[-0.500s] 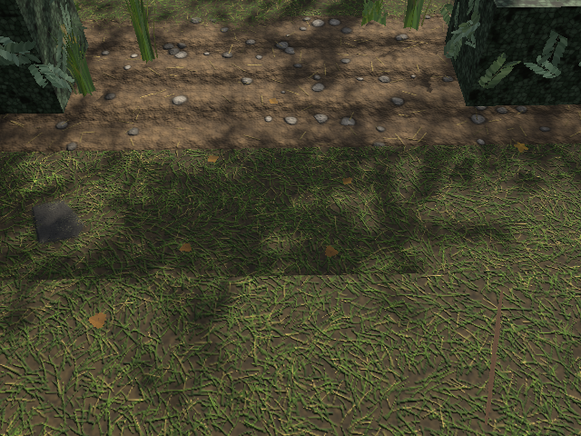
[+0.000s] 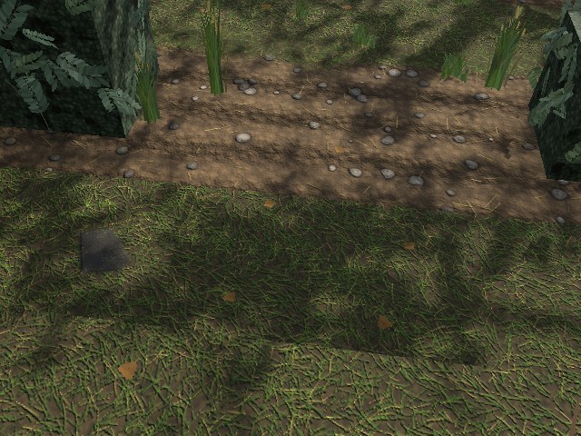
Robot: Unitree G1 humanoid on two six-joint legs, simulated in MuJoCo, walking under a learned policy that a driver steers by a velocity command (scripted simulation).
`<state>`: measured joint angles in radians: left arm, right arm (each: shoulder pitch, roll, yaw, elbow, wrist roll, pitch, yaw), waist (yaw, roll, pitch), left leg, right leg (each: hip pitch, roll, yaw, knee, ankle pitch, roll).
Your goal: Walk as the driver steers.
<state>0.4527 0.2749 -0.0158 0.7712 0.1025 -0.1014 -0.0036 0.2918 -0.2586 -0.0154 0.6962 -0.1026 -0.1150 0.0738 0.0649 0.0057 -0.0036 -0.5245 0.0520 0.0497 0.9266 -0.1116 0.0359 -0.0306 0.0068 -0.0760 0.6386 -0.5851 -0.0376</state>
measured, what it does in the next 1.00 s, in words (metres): goes down: right foot 0.18 m lower, then left foot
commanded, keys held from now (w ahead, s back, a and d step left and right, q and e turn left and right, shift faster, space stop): w+q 0.34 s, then w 0.28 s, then w+e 0.16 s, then e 0.22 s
